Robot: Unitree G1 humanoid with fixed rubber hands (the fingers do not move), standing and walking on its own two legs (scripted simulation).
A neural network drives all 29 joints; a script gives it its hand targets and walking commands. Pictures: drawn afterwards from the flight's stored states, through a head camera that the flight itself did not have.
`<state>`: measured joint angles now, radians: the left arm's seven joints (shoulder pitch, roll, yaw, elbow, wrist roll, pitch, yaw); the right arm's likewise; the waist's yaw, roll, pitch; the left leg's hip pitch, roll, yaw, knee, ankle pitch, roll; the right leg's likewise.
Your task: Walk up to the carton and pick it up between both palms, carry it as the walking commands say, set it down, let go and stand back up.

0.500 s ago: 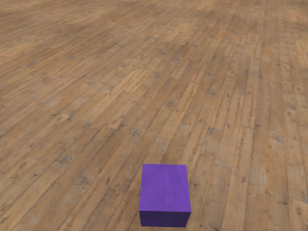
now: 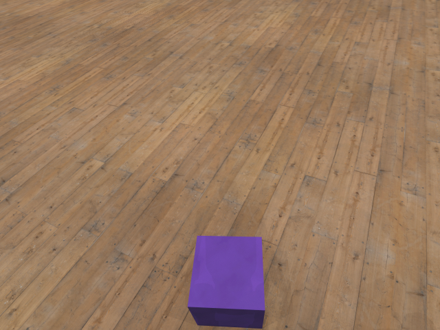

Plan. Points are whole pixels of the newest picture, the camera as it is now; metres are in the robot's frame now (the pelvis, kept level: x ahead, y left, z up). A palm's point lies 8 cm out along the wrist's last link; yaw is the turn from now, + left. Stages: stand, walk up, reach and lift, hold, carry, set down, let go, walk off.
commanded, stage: walk up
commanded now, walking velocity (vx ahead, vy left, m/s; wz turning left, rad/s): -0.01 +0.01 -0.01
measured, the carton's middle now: (229, 281) +0.46 +0.05 -0.65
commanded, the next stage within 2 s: none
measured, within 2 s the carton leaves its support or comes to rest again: neither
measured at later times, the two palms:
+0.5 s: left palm out of the picture -0.04 +0.26 -0.15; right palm out of the picture +0.09 -0.17 -0.15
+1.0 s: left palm out of the picture +0.06 +0.22 -0.13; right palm out of the picture +0.02 -0.27 -0.16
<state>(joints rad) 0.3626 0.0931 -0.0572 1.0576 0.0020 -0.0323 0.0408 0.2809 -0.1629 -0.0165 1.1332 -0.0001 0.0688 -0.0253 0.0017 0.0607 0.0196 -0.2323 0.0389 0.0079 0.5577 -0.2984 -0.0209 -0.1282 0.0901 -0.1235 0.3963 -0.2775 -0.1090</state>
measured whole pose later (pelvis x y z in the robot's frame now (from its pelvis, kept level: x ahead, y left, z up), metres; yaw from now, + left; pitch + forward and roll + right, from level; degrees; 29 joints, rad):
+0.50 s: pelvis +0.06 +0.05 -0.01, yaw +0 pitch -1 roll -1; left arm 0.43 0.13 0.00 1.18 0.01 -0.03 0.04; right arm 0.20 -0.14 -0.02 1.11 -0.01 -0.03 -0.03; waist 0.02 0.01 0.06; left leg -0.33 0.06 0.07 0.51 -0.12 0.00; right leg -0.03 0.02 -0.10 0.44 -0.39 -0.03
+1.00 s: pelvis +0.02 -0.02 +0.00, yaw -3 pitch +0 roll +2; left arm 0.26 0.18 0.02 1.03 0.04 0.03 0.01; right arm 0.23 -0.24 -0.07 1.08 -0.03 0.08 -0.04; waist 0.00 0.04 -0.02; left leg -0.49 0.06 -0.01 0.79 -0.38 -0.03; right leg -0.31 -0.04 -0.04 0.58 -0.29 -0.02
